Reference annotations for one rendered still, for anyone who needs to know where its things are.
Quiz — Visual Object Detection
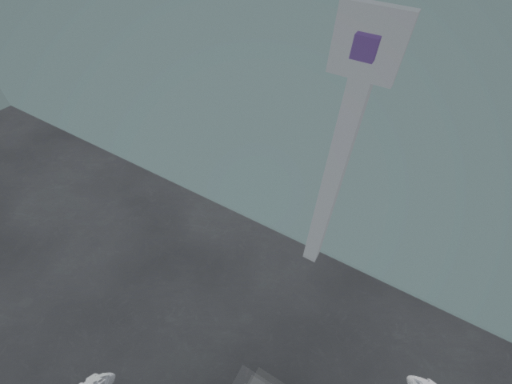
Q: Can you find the button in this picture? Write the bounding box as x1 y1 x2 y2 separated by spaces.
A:
349 31 382 64

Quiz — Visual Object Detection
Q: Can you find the panel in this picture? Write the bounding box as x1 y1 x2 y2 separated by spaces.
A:
303 0 421 262

